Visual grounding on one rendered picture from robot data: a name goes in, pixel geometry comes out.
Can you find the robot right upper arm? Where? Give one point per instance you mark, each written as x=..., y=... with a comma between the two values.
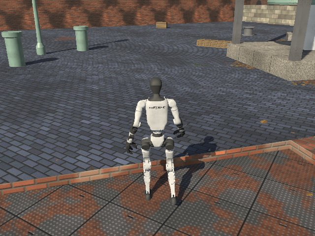
x=174, y=110

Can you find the left robot hand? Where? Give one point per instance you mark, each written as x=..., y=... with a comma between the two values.
x=129, y=147

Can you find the left robot forearm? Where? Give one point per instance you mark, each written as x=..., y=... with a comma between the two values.
x=132, y=133

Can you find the right robot hand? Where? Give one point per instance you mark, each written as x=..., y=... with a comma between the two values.
x=177, y=131

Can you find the humanoid robot torso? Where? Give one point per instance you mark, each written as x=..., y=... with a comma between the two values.
x=157, y=118

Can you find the right robot forearm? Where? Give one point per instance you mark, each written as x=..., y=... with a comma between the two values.
x=180, y=126

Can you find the right robot foot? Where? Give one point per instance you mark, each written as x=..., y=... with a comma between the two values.
x=173, y=199

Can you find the robot left upper arm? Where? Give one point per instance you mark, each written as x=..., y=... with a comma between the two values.
x=138, y=113

